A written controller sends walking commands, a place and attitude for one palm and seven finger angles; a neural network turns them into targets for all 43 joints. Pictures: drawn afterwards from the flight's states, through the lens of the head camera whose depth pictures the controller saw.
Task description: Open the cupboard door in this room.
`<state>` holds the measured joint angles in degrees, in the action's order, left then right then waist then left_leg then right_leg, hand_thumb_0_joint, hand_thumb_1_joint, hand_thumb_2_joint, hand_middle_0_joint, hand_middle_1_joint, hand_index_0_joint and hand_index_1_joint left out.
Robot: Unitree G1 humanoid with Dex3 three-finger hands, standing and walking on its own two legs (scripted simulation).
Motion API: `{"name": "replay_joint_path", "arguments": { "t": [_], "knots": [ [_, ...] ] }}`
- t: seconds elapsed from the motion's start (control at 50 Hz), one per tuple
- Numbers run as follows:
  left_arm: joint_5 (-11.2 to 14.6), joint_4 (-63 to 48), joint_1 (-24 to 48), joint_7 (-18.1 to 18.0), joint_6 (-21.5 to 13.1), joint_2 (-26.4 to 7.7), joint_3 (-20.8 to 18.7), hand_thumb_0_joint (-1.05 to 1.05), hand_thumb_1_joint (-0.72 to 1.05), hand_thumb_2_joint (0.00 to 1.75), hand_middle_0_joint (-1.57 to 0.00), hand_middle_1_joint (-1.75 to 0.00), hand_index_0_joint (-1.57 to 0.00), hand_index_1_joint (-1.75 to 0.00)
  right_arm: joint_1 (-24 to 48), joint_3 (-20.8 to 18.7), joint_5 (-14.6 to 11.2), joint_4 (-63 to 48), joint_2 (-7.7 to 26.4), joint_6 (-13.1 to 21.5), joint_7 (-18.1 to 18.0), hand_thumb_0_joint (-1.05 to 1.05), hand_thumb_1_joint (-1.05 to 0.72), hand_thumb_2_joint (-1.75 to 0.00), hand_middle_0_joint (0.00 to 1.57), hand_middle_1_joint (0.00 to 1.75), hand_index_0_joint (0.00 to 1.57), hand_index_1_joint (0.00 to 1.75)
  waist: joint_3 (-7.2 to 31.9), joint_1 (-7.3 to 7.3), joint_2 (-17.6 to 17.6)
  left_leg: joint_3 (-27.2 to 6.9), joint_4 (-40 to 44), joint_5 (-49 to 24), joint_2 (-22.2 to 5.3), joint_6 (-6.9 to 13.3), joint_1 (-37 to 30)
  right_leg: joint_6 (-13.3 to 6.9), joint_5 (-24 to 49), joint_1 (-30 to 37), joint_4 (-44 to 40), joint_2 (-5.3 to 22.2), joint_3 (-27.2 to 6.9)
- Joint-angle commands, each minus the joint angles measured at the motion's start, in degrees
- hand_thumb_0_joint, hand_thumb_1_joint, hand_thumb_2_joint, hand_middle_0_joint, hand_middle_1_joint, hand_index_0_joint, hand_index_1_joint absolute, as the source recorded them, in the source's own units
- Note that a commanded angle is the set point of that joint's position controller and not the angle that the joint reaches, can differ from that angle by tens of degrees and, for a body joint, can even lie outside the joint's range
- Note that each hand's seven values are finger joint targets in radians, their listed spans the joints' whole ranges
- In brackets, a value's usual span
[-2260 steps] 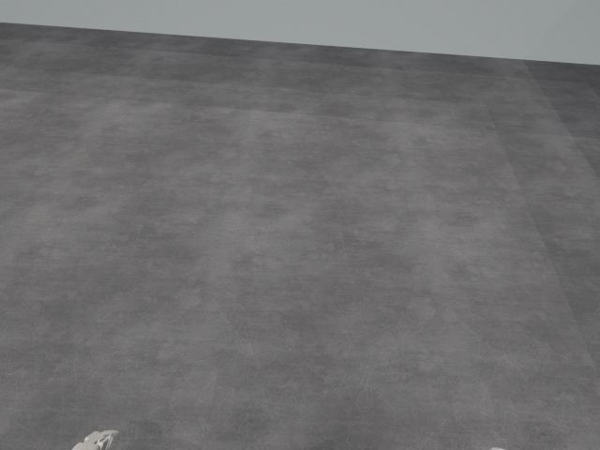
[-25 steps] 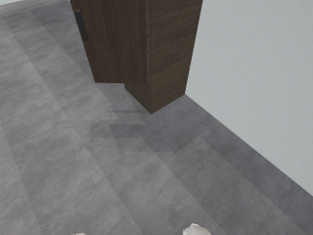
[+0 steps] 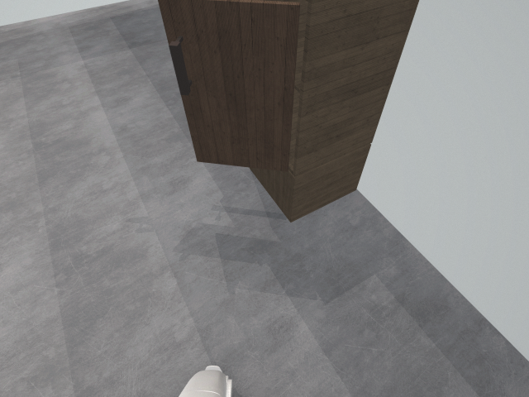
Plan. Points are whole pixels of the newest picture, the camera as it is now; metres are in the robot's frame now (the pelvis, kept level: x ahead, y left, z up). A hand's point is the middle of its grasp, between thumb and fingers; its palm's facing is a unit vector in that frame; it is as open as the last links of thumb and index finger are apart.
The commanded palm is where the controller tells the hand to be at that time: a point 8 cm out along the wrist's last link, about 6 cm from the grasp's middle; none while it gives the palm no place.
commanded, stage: take the last steps up to it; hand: left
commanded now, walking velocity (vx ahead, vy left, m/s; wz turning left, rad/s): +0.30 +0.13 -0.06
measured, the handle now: (182, 66) +0.93 +0.34 -0.01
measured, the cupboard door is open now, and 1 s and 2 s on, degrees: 51 51 51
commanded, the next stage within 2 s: come to a stop and stand still in 0.68 s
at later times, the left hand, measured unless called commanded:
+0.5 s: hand (161, 296) +0.31 +0.25 -0.16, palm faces -0.04 -0.97 -0.23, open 7.3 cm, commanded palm none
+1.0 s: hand (159, 290) +0.34 +0.27 -0.20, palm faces +0.01 -0.98 -0.18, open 7.3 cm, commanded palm none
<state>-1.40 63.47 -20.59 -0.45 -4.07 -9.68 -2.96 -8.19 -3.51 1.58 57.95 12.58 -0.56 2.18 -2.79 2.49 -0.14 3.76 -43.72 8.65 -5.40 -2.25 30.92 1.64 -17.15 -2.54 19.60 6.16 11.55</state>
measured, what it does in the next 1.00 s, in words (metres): walks ahead: left foot, then right foot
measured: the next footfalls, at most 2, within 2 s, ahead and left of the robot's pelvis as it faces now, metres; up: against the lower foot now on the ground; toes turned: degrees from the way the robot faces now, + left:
left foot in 0.10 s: +0.17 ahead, +0.15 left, +0.00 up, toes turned +7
right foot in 0.56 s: +0.31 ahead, -0.06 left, +0.00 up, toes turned -11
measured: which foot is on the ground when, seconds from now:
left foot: up 0.00-0.08, down 0.10-0.56, up 0.58-0.86, down 0.88-1.00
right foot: down 0.00-0.12, up 0.14-0.54, down 0.56-0.92, up 0.94-1.00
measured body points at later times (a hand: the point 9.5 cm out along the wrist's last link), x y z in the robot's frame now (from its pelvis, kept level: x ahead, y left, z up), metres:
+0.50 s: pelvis +0.19 +0.06 -0.01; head +0.21 +0.05 +0.44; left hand +0.31 +0.30 -0.14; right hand +0.15 -0.17 -0.17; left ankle +0.13 +0.15 -0.75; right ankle +0.26 -0.05 -0.72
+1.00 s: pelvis +0.34 +0.09 -0.01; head +0.37 +0.11 +0.43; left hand +0.34 +0.32 -0.18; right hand +0.40 -0.14 -0.16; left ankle +0.40 +0.20 -0.75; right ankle +0.27 -0.04 -0.73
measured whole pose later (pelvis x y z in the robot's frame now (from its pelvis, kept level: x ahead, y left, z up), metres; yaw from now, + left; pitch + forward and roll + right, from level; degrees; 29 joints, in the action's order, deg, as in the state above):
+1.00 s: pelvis +0.34 +0.09 -0.01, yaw -4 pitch +0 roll +0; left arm -0.3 63.2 -15.8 -1.9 1.8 -11.0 -2.2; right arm -9.0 -0.9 1.2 60.2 8.4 0.9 -1.8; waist -3.6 1.9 -3.0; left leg 5.7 -32.0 12.4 -2.8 0.8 19.1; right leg 1.7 -28.1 -11.6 38.7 3.9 4.2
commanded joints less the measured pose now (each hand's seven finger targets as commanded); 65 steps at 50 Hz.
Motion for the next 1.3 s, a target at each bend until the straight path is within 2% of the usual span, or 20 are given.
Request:
{"name": "replay_joint_path", "arguments": {
  "t": [0.0,0.06,0.08,0.1,0.22,0.44,0.5,0.54,0.56,0.62,0.68,0.82,0.88,0.96,1.08,1.2,1.22,1.24,1.26,1.28],
  "knots": [
    [-0.41,-1.56,-2.17,-0.39,-0.33,-9.78,-1.36,0.0,0.9,0.9,-0.2,-0.3,-0.2,-0.3,3.21,0.8,-0.39,-4.69,0.04,1.86,0.73,0.0,-0.9,-0.9,0.2,0.3,0.2,0.3,-2.22,0.07,-11.13,2.63,8.46,3.81,2.57,1.53,-5.76,-6.7,23.06,-2.13,-3.94,13.83,-7.38],
    [-0.09,-2.35,-0.7,-0.08,0.43,-8.53,-1.35,0.0,0.9,0.9,-0.2,-0.3,-0.2,-0.3,-12.46,-0.43,0.17,-0.14,6.2,2.96,-0.78,0.0,-0.9,-0.9,0.2,0.3,0.2,0.3,5.41,-7.65,-1.52,3.61,17.7,2.58,2.81,3.56,-32.26,-3.91,20.97,-11.7,17.38,8.34,-2.47],
    [0.51,-3.35,-2.93,0.36,0.77,-5.03,-0.92,0.0,0.9,0.9,-0.2,-0.3,-0.2,-0.3,-19.11,-2.27,0.88,1.03,13.11,3.21,-1.7,0.0,-0.9,-0.9,0.2,0.3,0.2,0.3,11.15,-9.39,14.16,-15.23,18.78,-0.1,-10.93,8.44,-43.33,-1.29,-4.94,-25.38,34.17,-0.25,0.54],
    [0.54,-6.08,1.31,0.25,0.61,-4.01,-0.33,0.0,0.9,0.9,-0.2,-0.3,-0.2,-0.3,-22.73,-2.56,0.47,1.52,15.06,2.62,-2.59,0.0,-0.9,-0.9,0.2,0.3,0.2,0.3,10.68,-10.74,14.43,-23.0,24.6,-5.5,-17.5,13.44,-42.92,-2.28,-18.43,-32.68,47.29,-2.99,-4.51],
    [-0.24,-4.03,0.95,0.94,2.65,-1.88,-0.78,0.0,0.9,0.9,-0.2,-0.3,-0.2,-0.3,-8.27,0.5,-0.03,-1.5,4.27,4.45,-3.49,0.0,-0.9,-0.9,0.2,0.3,0.2,0.3,3.01,-1.76,6.4,-8.54,31.97,-1.81,-11.41,12.12,-22.02,-2.26,-2.72,-30.87,49.47,2.42,-10.08],
    [-0.27,-10.08,13.04,1.57,2.89,-2.58,-0.38,0.0,0.9,0.9,-0.2,-0.3,-0.2,-0.3,-13.3,0.09,0.46,1.82,4.88,4.16,-2.97,0.0,-0.9,-0.9,0.2,0.3,0.2,0.3,-1.03,-2.44,3.98,-2.4,30.59,-8.25,-9.64,12.46,-25.12,-2.58,2.96,-22.52,19.77,-0.99,-5.79],
    [-0.4,-7.91,4.88,1.35,2.06,-5.54,-1.15,0.0,0.9,0.9,-0.2,-0.3,-0.2,-0.3,-12.67,0.64,-0.09,2.81,4.51,3.89,-2.92,0.0,-0.9,-0.9,0.2,0.3,0.2,0.3,1.18,1.95,-1.05,1.2,16.71,-9.87,-4.73,8.24,-18.51,-4.02,7.19,-3.84,9.43,-2.79,-5.67],
    [0.07,-4.48,-8.34,0.55,1.15,-15.32,-3.22,0.0,0.9,0.9,-0.2,-0.3,-0.2,-0.3,-13.16,0.8,-0.96,0.42,2.37,4.19,-2.35,0.0,-0.9,-0.9,0.2,0.3,0.2,0.3,8.61,5.18,-18.84,6.41,-13.64,24.3,6.74,2.51,3.09,-14.95,17.64,18.11,-1.06,20.38,-36.88],
    [0.63,-4.86,-7.18,-0.05,0.91,-14.58,-3.12,0.0,0.9,0.9,-0.2,-0.3,-0.2,-0.3,-10.24,0.4,-0.77,0.17,4.67,3.62,-2.62,0.0,-0.9,-0.9,0.2,0.3,0.2,0.3,7.51,5.28,-14.02,-1.62,-21.93,25.55,4.28,2.38,4.94,-17.15,17.88,12.42,-3.53,22.06,-39.31],
    [0.67,-7.93,3.23,-0.67,0.79,-8.21,-1.38,0.0,0.9,0.9,-0.2,-0.3,-0.2,-0.3,-7.75,0.71,-0.48,0.8,1.49,2.41,-2.31,0.0,-0.9,-0.9,0.2,0.3,0.2,0.3,0.93,0.02,-5.3,-4.51,-19.68,13.88,-0.51,1.26,2.37,-12.9,18.08,-2.91,-5.87,15.36,-23.09],
    [0.28,-7.44,5.66,-0.33,0.01,-7.54,-1.01,0.0,0.9,0.9,-0.2,-0.3,-0.2,-0.3,-12.15,0.99,-0.57,2.55,-1.24,1.41,-1.75,0.0,-0.9,-0.9,0.2,0.3,0.2,0.3,1.97,-2.79,-7.55,-0.64,-8.72,9.81,0.25,-0.08,-5.43,-10.4,20.73,-8.02,-6.59,10.69,-12.57],
    [0.62,-4.29,5.85,-0.71,1.31,-7.12,-0.71,0.0,0.9,0.9,-0.2,-0.3,-0.2,-0.3,-11.15,1.66,-0.45,2.88,-1.88,2.54,-2.2,0.0,-0.9,-0.9,0.2,0.3,0.2,0.3,2.78,-3.48,-5.82,1.84,17.95,-5.12,3.8,-0.46,-20.3,-6.25,23.2,-10.21,3.43,5.44,-8.43],
    [0.73,-3.62,1.57,-1.91,3.07,-3.52,0.84,0.0,0.9,0.9,-0.2,-0.3,-0.2,-0.3,-13.26,0.29,-0.41,3.08,6.44,2.19,-3.5,0.0,-0.9,-0.9,0.2,0.3,0.2,0.3,5.34,-3.54,4.48,-8.81,17.84,-34.21,-11.15,6.12,-24.29,-1.15,-2.76,-11.55,11.1,-1.64,-5.94],
    [1.08,-4.28,2.25,-1.6,6.31,-6.16,0.14,0.0,0.9,0.9,-0.2,-0.3,-0.2,-0.3,-10.3,-0.41,-0.49,2.21,9.12,0.57,-5.98,0.0,-0.9,-0.9,0.2,0.3,0.2,0.3,5.42,-4.12,14.76,-12.97,21.27,-51.89,-16.3,12.67,-24.26,-0.28,-18.2,-16.84,31.18,-3.02,-9.7],
    [0.61,-7.47,3.91,-0.6,7.26,-5.27,-1.32,0.0,0.9,0.9,-0.2,-0.3,-0.2,-0.3,-4.08,-1.81,-0.2,-1.49,9.6,-0.22,-6.05,0.0,-0.9,-0.9,0.2,0.3,0.2,0.3,9.56,-3.27,7.46,-9.98,21.2,-29.95,-16.03,13.68,-24.04,-0.11,-13.95,-22.38,39.63,-3.99,-12.17],
    [0.24,-7.25,-0.13,-0.19,6.48,-4.64,-1.27,0.0,0.9,0.9,-0.2,-0.3,-0.2,-0.3,-0.61,-2.24,-0.2,-2.72,9.15,-1.04,-4.45,0.0,-0.9,-0.9,0.2,0.3,0.2,0.3,7.45,-0.98,7.95,-8.08,21.59,1.21,-10.44,8.36,-11.47,-1.17,-0.46,-6.19,11.81,-5.03,-6.89],
    [-0.09,-7.19,-1.3,-0.42,6.22,-6.47,-1.54,0.0,0.9,0.9,-0.2,-0.3,-0.2,-0.3,-0.74,-2.15,-0.55,-3.17,7.42,-1.35,-4.09,0.0,-0.9,-0.9,0.2,0.3,0.2,0.3,5.65,-0.42,3.17,-5.62,18.58,8.92,-6.44,5.85,-7.39,-1.79,1.54,-3.52,4.86,-3.32,-9.3],
    [-0.69,-8.05,0.58,-0.74,5.84,-10.45,-1.91,0.0,0.9,0.9,-0.2,-0.3,-0.2,-0.3,-1.44,-1.68,-0.87,-3.92,3.97,-1.83,-3.64,0.0,-0.9,-0.9,0.2,0.3,0.2,0.3,2.46,-1.29,-9.45,-0.99,10.89,18.36,0.31,1.98,-2.87,-5.57,-5.56,-7.08,-3.77,6.15,-21.84],
    [-0.6,-9.78,4.93,-0.75,5.83,-13.15,-1.75,0.0,0.9,0.9,-0.2,-0.3,-0.2,-0.3,0.52,-1.04,-0.95,-5.29,2.39,-2.25,-2.91,0.0,-0.9,-0.9,0.2,0.3,0.2,0.3,-0.14,-1.21,-14.25,0.38,2.15,20.92,3.96,0.86,-5.86,-9.97,-11.71,-16.92,-9.81,13.5,-27.16],
    [-0.63,-10.38,7.5,-1.03,5.33,-12.09,-1.51,0.0,0.9,0.9,-0.2,-0.3,-0.2,-0.3,2.01,-1.0,-0.66,-5.73,2.15,-2.52,-2.83,0.0,-0.9,-0.9,0.2,0.3,0.2,0.3,-0.23,-1.41,-11.55,-1.97,-2.68,20.41,3.65,1.47,-8.46,-11.2,-8.95,-20.77,-9.61,13.19,-26.55]
  ]
}}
